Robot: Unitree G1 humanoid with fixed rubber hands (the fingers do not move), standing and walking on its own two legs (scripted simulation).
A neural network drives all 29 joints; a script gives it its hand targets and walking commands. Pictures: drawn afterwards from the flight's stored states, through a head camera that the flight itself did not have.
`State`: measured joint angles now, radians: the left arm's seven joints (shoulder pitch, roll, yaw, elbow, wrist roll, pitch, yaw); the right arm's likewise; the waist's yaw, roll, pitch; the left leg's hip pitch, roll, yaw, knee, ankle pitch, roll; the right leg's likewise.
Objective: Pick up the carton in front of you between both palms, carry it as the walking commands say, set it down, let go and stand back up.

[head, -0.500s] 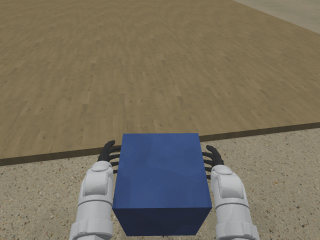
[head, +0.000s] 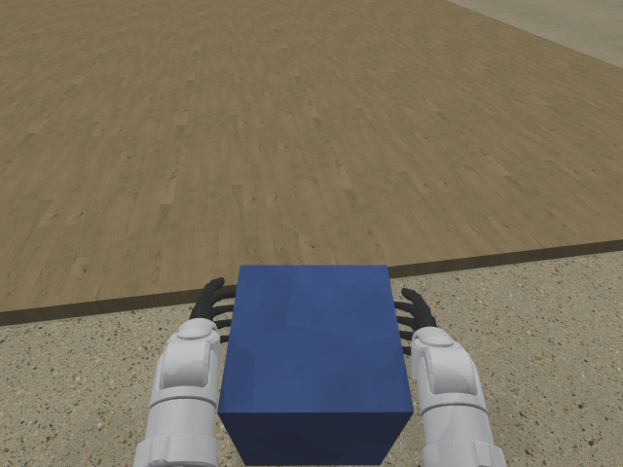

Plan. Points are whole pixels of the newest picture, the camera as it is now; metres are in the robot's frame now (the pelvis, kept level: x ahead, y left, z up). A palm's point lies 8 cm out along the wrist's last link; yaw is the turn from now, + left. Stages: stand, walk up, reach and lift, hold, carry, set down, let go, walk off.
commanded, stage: hold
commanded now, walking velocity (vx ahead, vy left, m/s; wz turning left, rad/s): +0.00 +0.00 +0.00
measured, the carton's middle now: (313, 369) +0.29 +0.00 -0.03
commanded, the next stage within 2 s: carry in 0.28 s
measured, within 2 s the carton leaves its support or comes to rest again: neither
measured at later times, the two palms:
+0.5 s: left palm (191, 311) +0.31 +0.17 +0.07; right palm (410, 315) +0.31 -0.13 +0.07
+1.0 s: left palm (197, 223) +0.48 +0.20 +0.08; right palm (374, 219) +0.50 -0.10 +0.08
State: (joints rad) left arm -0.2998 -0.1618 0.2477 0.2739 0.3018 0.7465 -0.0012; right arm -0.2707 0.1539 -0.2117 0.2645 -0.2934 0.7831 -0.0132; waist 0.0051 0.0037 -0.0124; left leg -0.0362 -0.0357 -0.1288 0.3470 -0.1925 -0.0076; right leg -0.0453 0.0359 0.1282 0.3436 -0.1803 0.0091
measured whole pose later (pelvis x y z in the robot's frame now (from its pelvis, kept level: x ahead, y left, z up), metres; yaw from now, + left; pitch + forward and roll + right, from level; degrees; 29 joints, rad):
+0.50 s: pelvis +0.02 +0.02 -0.01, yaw +1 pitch +2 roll +0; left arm -0.23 -0.14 0.16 0.00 0.21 0.85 0.04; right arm -0.22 0.14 -0.15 0.02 -0.19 0.87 -0.05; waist 0.00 -0.03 -0.12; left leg -0.25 0.00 0.01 0.50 -0.28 0.00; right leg -0.28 -0.04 0.04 0.55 -0.36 0.01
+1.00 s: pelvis +0.26 +0.03 -0.01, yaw +2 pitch +5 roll +1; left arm 0.02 -0.13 0.05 -0.53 0.02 1.18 0.15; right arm 0.03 0.13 -0.05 -0.52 -0.02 1.21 -0.15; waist 0.05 -0.03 -0.15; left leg -0.57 0.07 0.17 0.59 -0.17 0.01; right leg -0.01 -0.06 -0.17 0.27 -0.35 0.02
